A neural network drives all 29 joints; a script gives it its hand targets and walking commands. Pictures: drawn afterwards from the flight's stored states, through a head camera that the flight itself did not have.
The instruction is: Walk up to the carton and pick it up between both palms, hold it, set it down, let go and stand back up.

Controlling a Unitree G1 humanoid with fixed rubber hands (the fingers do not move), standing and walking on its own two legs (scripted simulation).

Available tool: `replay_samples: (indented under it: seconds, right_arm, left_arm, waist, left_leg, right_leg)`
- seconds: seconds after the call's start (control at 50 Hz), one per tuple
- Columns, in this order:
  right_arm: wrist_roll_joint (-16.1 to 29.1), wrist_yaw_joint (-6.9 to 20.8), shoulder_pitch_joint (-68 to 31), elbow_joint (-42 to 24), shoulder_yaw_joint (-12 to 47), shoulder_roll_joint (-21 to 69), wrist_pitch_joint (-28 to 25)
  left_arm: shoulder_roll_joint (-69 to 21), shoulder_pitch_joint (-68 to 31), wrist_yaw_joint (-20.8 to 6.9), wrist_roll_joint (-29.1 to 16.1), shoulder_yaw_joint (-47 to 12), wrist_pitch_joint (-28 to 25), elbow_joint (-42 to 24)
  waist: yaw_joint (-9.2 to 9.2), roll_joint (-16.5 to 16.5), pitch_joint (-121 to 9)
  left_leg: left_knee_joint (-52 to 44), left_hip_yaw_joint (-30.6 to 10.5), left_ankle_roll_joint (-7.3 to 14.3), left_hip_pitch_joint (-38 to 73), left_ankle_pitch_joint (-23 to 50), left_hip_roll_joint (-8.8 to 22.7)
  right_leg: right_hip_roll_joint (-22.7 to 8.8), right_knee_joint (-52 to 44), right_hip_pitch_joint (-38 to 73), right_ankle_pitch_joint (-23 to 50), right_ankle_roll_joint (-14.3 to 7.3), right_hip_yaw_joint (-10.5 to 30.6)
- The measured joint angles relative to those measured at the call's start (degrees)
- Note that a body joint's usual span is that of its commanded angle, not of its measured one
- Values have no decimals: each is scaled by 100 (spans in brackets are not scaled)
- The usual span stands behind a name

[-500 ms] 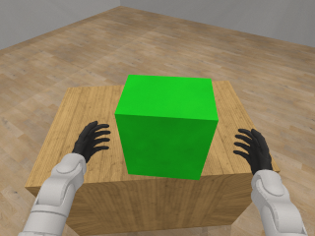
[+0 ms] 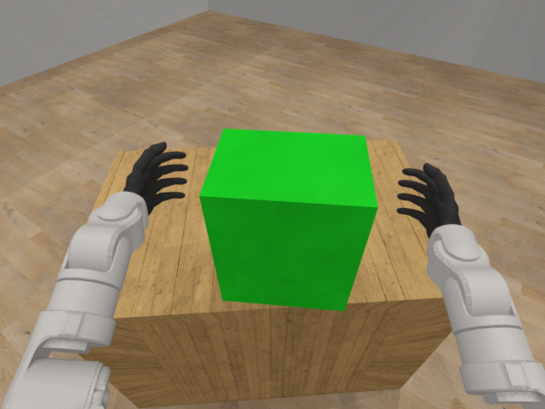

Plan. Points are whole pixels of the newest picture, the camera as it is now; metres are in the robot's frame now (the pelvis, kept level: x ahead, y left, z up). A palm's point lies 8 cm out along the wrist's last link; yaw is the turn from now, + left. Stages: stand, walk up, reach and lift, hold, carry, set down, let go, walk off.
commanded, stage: reach and lift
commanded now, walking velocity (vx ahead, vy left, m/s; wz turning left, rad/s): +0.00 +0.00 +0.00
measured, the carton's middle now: (287, 225) +0.45 +0.01 +0.01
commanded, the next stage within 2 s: none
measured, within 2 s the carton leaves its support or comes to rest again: neither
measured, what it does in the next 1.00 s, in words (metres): stands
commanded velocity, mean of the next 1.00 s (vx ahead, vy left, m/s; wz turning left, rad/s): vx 0.00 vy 0.00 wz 0.00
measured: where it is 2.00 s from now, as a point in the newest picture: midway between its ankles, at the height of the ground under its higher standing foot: outside the picture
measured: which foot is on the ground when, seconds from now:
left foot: down 0.00-1.00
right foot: down 0.00-1.00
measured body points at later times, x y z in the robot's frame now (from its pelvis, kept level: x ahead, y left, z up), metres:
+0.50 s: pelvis +0.01 +0.00 +0.00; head +0.01 +0.01 +0.45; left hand +0.44 +0.23 +0.21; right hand +0.43 -0.18 +0.18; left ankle +0.02 +0.07 -0.74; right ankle +0.03 -0.15 -0.74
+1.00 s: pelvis +0.01 +0.00 +0.00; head +0.03 +0.01 +0.45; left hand +0.46 +0.22 +0.17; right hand +0.45 -0.19 +0.15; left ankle +0.02 +0.07 -0.74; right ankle +0.03 -0.15 -0.74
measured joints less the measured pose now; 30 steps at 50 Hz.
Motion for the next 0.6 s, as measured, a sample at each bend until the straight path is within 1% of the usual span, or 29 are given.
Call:
replay_samples:
  seconds: [0.06, 0.22, 0.28, 0.32, 0.38, 0.42, 0.5, 0.6]
  right_arm:
    - [22, 0, -212, 187, 1, -63, 4]
    - [97, 0, -974, 971, 1, -97, 125]
    - [98, 0, -1229, 1167, 0, -126, 109]
    - [98, 0, -1445, 1437, 0, -157, 107]
    - [98, 0, -1674, 1699, 1, -197, 81]
    - [98, 0, -1856, 1911, 1, -206, 76]
    - [98, 0, -2174, 2316, 1, -207, 1]
    - [98, 0, -2413, 2688, 0, -207, -163]
  left_arm:
    - [38, -196, 31, 0, 0, 6, 64]
    - [102, -1076, 41, 0, 0, -84, 1163]
    - [129, -1255, 41, -1, -1, -113, 1243]
    - [130, -1416, 41, 0, -1, -121, 1385]
    - [131, -1613, 41, -8, 0, -148, 1574]
    - [132, -1822, 42, -23, -6, -219, 1902]
    - [136, -2114, 41, -85, -61, -357, 2358]
    - [137, -2234, 41, -92, -123, -490, 2548]
  waist:
    - [0, 0, 0]
    - [0, 0, -49]
    - [1, 0, -73]
    - [0, 2, -115]
    - [0, 10, -170]
    - [-1, 11, -214]
    - [0, 12, -333]
    - [0, 19, -384]
  left_leg:
    - [-3, 0, 0, -1, -1, 0]
    - [-4, 0, 4, -59, -1, 0]
    - [-4, 0, 4, -86, -2, 0]
    - [-5, 0, 2, -129, -4, 0]
    - [-4, -1, -1, -182, -6, 1]
    - [-5, -1, -1, -234, -7, 1]
    - [-4, -1, -1, -350, -7, 3]
    - [-4, -2, -5, -411, -23, 18]
  right_leg:
    - [0, -5, 0, 0, 3, 0]
    - [0, -6, -58, 0, 3, 0]
    - [0, -15, -80, 0, 3, 0]
    - [0, -17, -123, 0, -2, 0]
    - [0, -32, -169, 5, 6, 0]
    - [0, -33, -221, 6, 8, 0]
    - [2, -43, -332, 9, 8, 0]
    - [17, -81, -377, 14, 2, 0]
